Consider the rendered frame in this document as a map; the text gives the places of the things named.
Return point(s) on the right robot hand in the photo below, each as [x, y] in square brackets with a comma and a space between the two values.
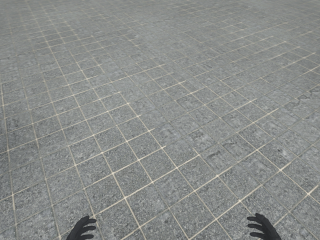
[266, 227]

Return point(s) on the left robot hand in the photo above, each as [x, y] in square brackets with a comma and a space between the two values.
[79, 229]

